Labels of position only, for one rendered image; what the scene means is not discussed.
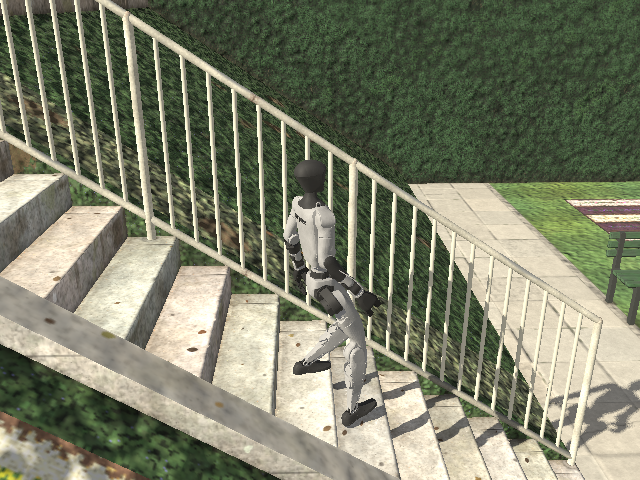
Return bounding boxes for stairs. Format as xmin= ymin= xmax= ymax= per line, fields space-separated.
xmin=0 ymin=140 xmax=585 ymax=480

